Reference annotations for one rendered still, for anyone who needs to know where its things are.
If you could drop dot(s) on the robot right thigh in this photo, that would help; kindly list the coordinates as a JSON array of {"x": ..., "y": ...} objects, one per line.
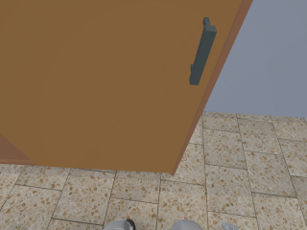
[{"x": 186, "y": 224}]

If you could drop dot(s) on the handle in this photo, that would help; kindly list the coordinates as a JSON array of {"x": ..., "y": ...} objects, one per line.
[{"x": 206, "y": 42}]

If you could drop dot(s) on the robot thigh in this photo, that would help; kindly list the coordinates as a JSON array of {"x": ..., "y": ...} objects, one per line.
[
  {"x": 186, "y": 224},
  {"x": 119, "y": 225}
]

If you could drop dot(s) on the wardrobe door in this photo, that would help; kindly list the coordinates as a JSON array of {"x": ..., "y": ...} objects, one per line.
[
  {"x": 104, "y": 84},
  {"x": 10, "y": 151}
]

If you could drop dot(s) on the robot left thigh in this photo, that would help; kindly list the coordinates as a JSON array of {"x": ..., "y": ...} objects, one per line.
[{"x": 119, "y": 225}]

